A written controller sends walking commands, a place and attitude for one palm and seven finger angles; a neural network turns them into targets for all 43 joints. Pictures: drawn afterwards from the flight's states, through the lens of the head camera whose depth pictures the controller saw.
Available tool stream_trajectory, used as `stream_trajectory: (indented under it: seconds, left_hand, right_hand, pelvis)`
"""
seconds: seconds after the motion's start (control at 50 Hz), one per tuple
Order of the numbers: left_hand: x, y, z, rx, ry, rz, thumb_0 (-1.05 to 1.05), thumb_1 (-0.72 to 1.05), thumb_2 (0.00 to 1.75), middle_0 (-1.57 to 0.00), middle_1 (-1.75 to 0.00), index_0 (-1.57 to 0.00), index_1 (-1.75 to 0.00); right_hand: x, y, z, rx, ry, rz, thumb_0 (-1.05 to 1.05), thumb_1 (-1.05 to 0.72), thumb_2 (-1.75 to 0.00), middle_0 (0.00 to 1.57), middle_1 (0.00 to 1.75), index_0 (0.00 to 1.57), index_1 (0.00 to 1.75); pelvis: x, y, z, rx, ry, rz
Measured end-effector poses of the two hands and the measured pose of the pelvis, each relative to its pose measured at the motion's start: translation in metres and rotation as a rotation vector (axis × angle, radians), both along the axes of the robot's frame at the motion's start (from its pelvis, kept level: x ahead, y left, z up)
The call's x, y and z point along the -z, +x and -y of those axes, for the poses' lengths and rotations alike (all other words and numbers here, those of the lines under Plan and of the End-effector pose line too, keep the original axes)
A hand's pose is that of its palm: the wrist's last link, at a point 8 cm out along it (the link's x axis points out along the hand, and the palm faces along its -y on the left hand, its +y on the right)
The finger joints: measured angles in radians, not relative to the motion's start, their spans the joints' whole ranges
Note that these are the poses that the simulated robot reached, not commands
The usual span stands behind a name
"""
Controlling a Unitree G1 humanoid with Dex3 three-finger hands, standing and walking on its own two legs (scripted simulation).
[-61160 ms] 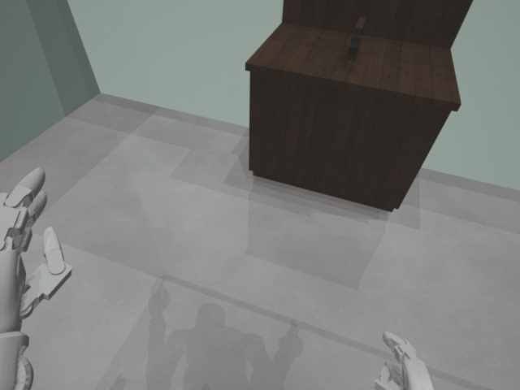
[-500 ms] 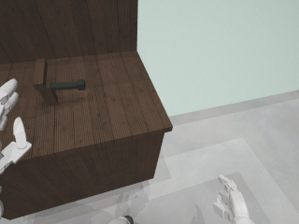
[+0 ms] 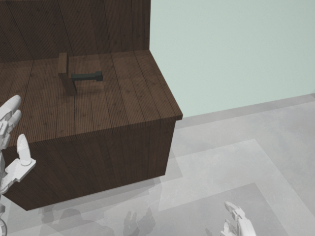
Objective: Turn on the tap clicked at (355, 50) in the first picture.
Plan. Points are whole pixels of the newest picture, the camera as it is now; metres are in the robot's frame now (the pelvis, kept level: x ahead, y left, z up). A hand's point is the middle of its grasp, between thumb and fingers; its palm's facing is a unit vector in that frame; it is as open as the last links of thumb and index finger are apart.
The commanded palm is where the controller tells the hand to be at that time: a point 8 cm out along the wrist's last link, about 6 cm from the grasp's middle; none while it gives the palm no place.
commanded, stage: stop stepping back and stand still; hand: left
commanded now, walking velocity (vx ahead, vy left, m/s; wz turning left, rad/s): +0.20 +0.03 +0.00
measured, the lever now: (99, 76) +0.67 +0.26 +0.01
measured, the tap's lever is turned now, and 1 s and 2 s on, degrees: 83 83 83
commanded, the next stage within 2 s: stand and check the lever's angle in 1.24 s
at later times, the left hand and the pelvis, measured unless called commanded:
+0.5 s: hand (26, 182) +0.17 +0.23 +0.16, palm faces +0.45 -0.80 -0.39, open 7.4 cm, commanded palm +0.12 +0.27 +0.18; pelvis -0.03 -0.02 -0.01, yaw +3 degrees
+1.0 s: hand (42, 159) +0.22 +0.23 +0.15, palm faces +0.40 -0.85 -0.35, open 7.4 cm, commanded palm +0.17 +0.27 +0.18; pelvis +0.02 -0.01 +0.00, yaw +2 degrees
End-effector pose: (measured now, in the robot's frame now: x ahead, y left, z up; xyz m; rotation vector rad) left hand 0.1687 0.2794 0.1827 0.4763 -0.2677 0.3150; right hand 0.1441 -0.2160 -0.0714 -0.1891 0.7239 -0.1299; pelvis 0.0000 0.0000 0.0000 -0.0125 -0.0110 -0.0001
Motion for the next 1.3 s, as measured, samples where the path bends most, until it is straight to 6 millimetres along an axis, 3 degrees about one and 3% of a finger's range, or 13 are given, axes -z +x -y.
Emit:
stream_trajectory:
  seconds: [0.1,0.18,0.32,0.42,0.52,0.62,0.8,0.96,1.1,1.3]
  left_hand:
    - [0.007,-0.025,-0.001,-0.076,-0.031,-0.003,0.01,0.89,0.89,-0.21,-0.31,-0.21,-0.3]
    - [0.013,-0.031,0.001,-0.087,-0.109,0.018,0.01,0.89,0.9,-0.21,-0.31,-0.21,-0.3]
    - [0.007,-0.033,0.001,-0.036,-0.046,0.056,0.02,0.89,0.9,-0.21,-0.31,-0.21,-0.3]
    - [-0.001,-0.035,0.0,-0.081,0.011,0.02,0.02,0.89,0.9,-0.21,-0.31,-0.21,-0.3]
    - [0.008,-0.038,0.011,-0.101,-0.033,0.013,0.01,0.89,0.9,-0.21,-0.31,-0.21,-0.3]
    - [0.012,-0.034,0.017,-0.087,-0.09,0.008,0.01,0.89,0.89,-0.21,-0.31,-0.21,-0.3]
    - [0.005,-0.009,0.002,-0.117,-0.037,-0.003,0.01,0.89,0.89,-0.21,-0.31,-0.21,-0.3]
    - [0.015,0.009,0.009,-0.084,-0.094,-0.048,0.01,0.89,0.9,-0.21,-0.31,-0.21,-0.3]
    - [0.011,0.014,0.001,-0.079,-0.072,-0.053,0.02,0.89,0.89,-0.21,-0.31,-0.21,-0.3]
    - [0.014,0.011,-0.009,-0.094,-0.09,-0.064,0.02,0.89,0.89,-0.21,-0.31,-0.21,-0.3]
  right_hand:
    - [0.02,-0.023,0.012,-0.018,0.002,-0.091,0.01,-0.9,-0.9,0.21,0.3,0.21,0.3]
    - [0.012,-0.038,0.024,0.01,-0.029,-0.108,0.02,-0.9,-0.9,0.21,0.3,0.21,0.3]
    - [0.001,-0.043,0.037,0.077,-0.073,0.01,0.02,-0.9,-0.9,0.2,0.3,0.2,0.3]
    - [0.011,-0.043,0.03,0.043,-0.009,-0.003,0.01,-0.9,-0.9,0.2,0.3,0.2,0.3]
    - [0.029,-0.036,0.029,-0.011,0.011,-0.081,0.01,-0.9,-0.9,0.2,0.3,0.2,0.3]
    - [0.016,-0.022,0.028,-0.024,-0.019,-0.085,0.02,-0.9,-0.9,0.21,0.3,0.21,0.3]
    - [-0.002,0.025,0.02,-0.042,-0.022,0.014,0.02,-0.9,-0.9,0.2,0.3,0.2,0.3]
    - [-0.012,0.057,0.016,-0.052,-0.023,0.046,0.01,-0.9,-0.9,0.21,0.3,0.21,0.3]
    - [-0.016,0.063,0.014,-0.04,-0.035,0.041,0.01,-0.9,-0.9,0.21,0.3,0.21,0.3]
    - [-0.01,0.048,0.007,-0.029,-0.036,0.0,0.01,-0.9,-0.9,0.21,0.3,0.21,0.3]
  pelvis:
    - [0.002,-0.016,0.007,-0.028,-0.013,0.021]
    - [-0.002,-0.024,0.008,-0.022,0.017,0.007]
    - [0.007,-0.034,0.004,-0.023,0.026,0.018]
    - [0.004,-0.03,0.012,-0.032,0.023,0.019]
    - [0.007,-0.027,0.019,-0.051,-0.007,0.027]
    - [0.001,-0.02,0.019,-0.054,0.005,0.019]
    - [-0.002,0.0,0.016,-0.046,0.001,0.008]
    - [-0.004,0.014,0.013,-0.035,-0.006,-0.001]
    - [-0.006,0.019,0.008,-0.033,-0.006,-0.002]
    - [-0.007,0.017,-0.001,-0.03,-0.008,-0.005]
